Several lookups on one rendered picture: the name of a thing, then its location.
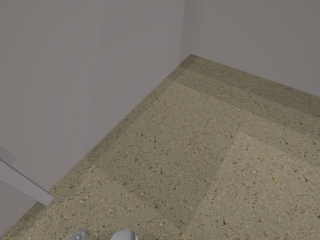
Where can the panel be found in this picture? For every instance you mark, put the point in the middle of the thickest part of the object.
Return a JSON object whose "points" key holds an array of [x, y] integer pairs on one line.
{"points": [[14, 178]]}

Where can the robot left hand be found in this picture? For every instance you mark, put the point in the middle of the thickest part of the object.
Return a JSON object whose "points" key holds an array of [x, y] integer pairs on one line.
{"points": [[78, 235]]}

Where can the left robot thigh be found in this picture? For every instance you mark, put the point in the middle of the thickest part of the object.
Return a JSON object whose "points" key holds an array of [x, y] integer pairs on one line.
{"points": [[125, 234]]}

